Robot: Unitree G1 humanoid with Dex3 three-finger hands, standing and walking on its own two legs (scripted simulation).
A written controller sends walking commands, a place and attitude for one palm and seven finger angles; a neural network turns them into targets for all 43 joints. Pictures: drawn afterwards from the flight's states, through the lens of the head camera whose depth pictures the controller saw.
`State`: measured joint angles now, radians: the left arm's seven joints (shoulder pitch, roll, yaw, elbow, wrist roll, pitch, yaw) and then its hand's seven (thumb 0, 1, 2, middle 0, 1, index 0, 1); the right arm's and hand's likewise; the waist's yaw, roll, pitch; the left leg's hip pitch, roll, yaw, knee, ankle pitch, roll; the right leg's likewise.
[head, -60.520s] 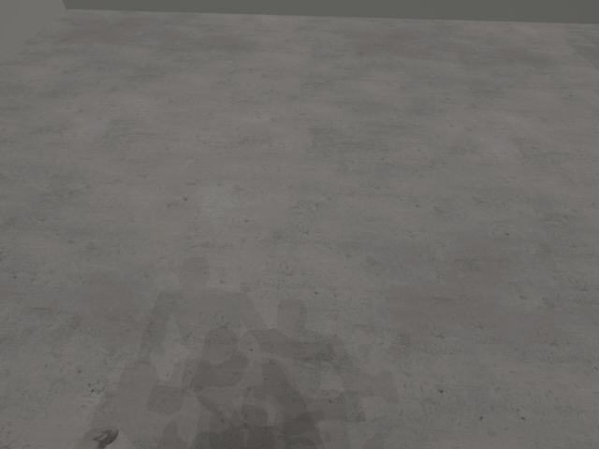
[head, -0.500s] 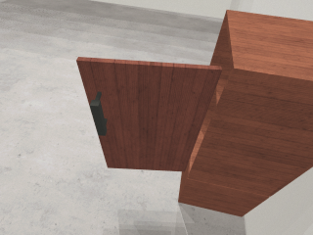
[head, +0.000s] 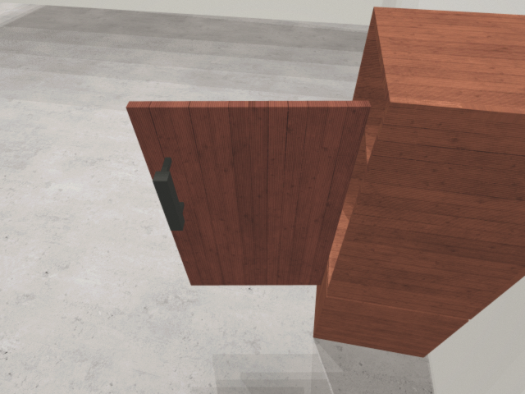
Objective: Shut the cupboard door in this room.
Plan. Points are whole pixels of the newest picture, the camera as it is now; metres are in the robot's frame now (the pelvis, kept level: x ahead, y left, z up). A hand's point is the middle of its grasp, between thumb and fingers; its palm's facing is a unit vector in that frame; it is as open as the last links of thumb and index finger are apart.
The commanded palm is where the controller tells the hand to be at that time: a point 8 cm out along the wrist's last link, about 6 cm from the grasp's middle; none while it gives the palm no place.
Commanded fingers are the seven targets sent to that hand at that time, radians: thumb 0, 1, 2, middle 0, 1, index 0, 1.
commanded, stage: look again from close up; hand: left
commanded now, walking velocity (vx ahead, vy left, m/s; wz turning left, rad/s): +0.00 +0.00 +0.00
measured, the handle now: (172, 194) +0.45 +0.20 +0.04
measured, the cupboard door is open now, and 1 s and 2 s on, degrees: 100 100 100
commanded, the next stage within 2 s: raise the hand and make a fist in 0.32 s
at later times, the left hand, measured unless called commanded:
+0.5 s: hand out of the picture +0.07 +0.18 -0.14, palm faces +0.14 -0.96 -0.23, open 7.2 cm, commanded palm +0.11 +0.21 -0.06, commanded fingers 0.00 0.90 0.90 -0.27 -0.38 -0.27 -0.38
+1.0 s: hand (157, 389) +0.14 +0.16 -0.03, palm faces +0.12 -0.99 -0.06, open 5.4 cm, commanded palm +0.13 +0.21 -0.03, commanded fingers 0.00 0.90 0.90 -0.73 -0.88 -0.73 -0.88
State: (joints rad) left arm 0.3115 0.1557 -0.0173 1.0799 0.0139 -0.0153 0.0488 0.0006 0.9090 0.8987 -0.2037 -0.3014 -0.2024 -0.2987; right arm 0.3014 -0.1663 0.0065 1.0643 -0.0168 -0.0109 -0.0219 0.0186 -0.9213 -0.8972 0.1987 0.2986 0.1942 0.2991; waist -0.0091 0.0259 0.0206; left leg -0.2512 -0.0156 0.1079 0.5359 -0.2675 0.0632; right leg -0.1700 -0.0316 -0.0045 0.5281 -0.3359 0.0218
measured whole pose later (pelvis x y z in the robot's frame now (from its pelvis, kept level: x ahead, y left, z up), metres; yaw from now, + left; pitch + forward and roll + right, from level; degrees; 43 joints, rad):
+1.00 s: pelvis -0.03 -0.05 -0.09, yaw +5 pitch +13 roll -2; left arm 0.47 0.24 0.15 -0.08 -0.30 -0.49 -0.29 0.02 0.90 0.90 -0.56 -0.69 -0.56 -0.69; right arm 0.16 -0.24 0.00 0.51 0.03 -0.26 -0.05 0.02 -0.90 -0.90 0.20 0.30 0.20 0.30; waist 0.06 0.02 -0.14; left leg -0.96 0.03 -0.05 1.22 -0.49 -0.01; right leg -0.84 0.02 -0.14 1.19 -0.59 -0.07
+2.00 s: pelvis -0.02 -0.01 -0.04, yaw +4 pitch +7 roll -3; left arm 0.34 0.28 0.16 -0.11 -0.31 -0.23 -0.25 0.01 0.90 0.90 -1.30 -1.50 -1.30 -1.49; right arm 0.27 -0.25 0.06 0.53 0.05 -0.21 -0.05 0.02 -0.90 -0.90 0.20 0.30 0.20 0.30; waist 0.02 0.04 -0.09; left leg -0.66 0.00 0.01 0.93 -0.40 0.05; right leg -0.54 0.00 -0.08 0.87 -0.45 0.00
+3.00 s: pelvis -0.01 -0.03 -0.04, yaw +3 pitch +7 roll -1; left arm 0.04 0.26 0.17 0.19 -0.28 -0.25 -0.23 0.01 0.90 0.90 -1.30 -1.50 -1.30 -1.50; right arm 0.27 -0.27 0.03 0.59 0.05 -0.18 -0.04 0.02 -0.90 -0.90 0.20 0.30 0.20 0.30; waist 0.00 0.04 -0.08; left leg -0.63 0.01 0.03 0.88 -0.38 0.03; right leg -0.54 0.01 -0.06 0.87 -0.45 -0.02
